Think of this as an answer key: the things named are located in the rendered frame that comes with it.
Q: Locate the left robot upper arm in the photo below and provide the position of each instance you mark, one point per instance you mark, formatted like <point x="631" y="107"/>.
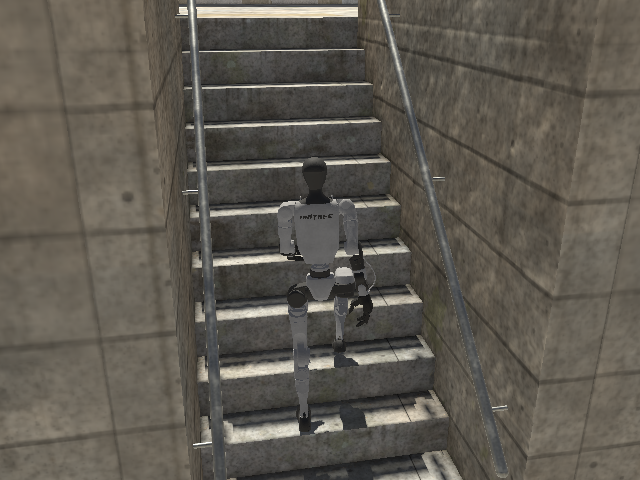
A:
<point x="285" y="213"/>

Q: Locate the right robot upper arm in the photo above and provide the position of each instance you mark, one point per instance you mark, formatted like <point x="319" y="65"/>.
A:
<point x="350" y="222"/>

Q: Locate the left robot foot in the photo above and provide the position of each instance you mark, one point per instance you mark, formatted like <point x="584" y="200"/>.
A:
<point x="304" y="423"/>

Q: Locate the right robot hand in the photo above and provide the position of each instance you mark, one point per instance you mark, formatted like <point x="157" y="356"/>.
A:
<point x="367" y="308"/>

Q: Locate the left robot hand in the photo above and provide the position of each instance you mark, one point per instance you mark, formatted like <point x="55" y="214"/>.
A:
<point x="296" y="258"/>

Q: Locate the robot left shin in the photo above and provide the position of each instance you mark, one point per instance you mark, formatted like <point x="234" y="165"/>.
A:
<point x="301" y="375"/>

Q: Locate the robot right forearm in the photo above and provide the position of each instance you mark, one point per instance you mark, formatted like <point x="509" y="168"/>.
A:
<point x="359" y="272"/>

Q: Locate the robot left forearm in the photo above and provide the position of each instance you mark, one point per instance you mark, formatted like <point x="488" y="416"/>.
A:
<point x="288" y="255"/>

